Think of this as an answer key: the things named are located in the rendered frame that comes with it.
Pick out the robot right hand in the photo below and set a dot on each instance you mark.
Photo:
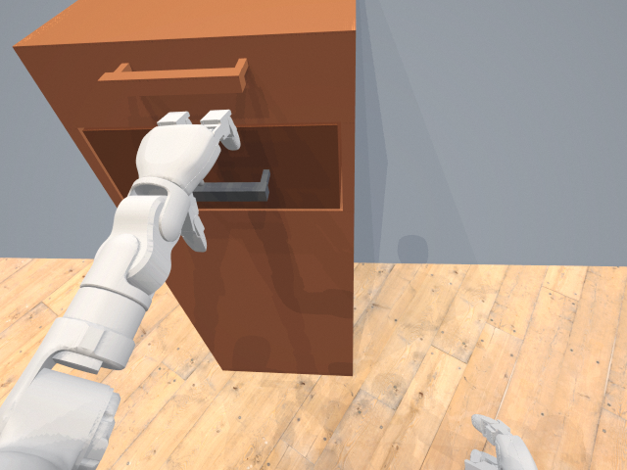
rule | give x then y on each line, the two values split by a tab
512	453

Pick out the cabinet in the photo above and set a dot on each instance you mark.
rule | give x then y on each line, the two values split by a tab
274	290

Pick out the robot left upper arm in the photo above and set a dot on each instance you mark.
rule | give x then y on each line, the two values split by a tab
62	422

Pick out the left robot forearm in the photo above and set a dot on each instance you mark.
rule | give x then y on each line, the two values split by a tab
98	328

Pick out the robot left hand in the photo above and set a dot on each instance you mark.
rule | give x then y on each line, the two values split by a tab
184	153

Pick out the drawer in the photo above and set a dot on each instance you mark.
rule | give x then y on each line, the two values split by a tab
304	160

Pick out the handle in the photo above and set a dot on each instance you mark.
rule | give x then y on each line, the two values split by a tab
234	191
172	82

